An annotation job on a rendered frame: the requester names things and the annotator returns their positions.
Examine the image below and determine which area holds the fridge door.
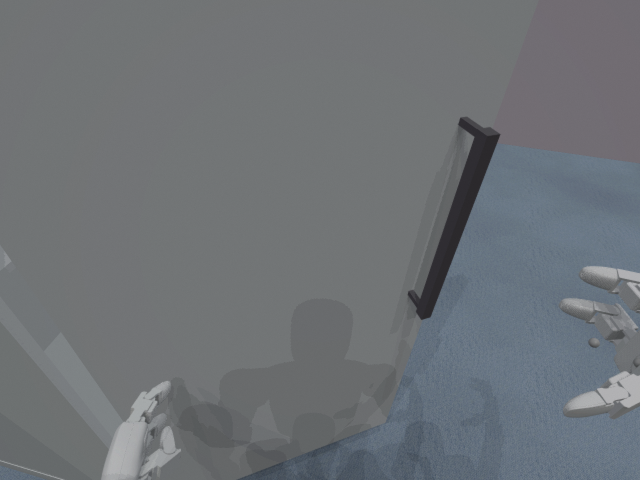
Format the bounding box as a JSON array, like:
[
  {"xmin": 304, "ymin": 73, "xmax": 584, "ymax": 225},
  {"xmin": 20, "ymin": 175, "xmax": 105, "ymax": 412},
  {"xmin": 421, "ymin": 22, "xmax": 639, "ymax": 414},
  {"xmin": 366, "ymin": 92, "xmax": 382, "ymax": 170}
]
[{"xmin": 0, "ymin": 0, "xmax": 539, "ymax": 480}]

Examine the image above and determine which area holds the robot left hand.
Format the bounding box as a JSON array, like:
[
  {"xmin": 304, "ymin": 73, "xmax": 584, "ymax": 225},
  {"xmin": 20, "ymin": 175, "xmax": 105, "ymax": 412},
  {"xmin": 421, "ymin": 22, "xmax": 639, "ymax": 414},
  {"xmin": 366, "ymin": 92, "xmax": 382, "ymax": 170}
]
[{"xmin": 101, "ymin": 381, "xmax": 181, "ymax": 480}]

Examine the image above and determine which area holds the robot right hand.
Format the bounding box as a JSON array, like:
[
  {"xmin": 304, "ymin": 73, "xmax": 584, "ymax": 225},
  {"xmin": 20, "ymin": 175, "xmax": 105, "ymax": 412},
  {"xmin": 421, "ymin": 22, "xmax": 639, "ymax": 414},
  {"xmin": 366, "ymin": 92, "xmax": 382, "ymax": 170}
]
[{"xmin": 559, "ymin": 266, "xmax": 640, "ymax": 419}]

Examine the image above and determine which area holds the handle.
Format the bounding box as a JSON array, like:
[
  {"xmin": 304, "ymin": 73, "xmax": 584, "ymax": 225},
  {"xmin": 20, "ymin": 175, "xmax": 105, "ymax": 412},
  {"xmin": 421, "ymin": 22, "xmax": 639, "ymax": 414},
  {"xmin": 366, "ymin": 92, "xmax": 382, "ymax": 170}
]
[{"xmin": 408, "ymin": 117, "xmax": 500, "ymax": 320}]

